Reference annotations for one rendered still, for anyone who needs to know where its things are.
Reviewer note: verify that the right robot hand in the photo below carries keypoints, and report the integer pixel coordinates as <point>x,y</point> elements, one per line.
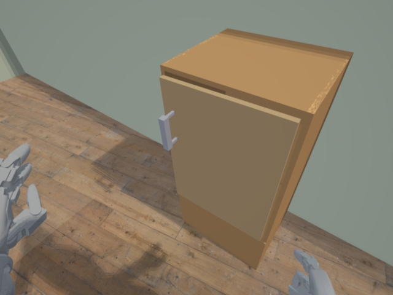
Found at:
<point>317,283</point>

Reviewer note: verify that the cupboard door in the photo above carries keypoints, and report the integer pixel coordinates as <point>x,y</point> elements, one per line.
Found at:
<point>230,154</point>

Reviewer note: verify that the left robot hand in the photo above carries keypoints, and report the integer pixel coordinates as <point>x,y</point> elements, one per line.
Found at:
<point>12,176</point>

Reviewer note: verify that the left robot forearm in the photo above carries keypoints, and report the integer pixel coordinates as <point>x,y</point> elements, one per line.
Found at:
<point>7,286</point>

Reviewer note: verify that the handle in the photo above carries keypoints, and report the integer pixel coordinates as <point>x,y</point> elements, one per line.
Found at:
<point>166,132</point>

